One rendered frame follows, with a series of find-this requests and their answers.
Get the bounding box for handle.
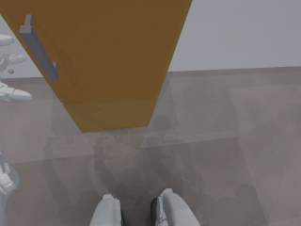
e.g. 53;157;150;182
19;13;59;82

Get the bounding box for robot right shin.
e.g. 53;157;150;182
155;188;173;226

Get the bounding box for cupboard door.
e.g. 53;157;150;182
0;0;187;105

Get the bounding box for left robot upper arm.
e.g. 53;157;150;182
0;154;20;226

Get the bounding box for left robot hand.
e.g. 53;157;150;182
0;34;33;102

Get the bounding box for right robot thigh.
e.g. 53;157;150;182
157;192;200;226

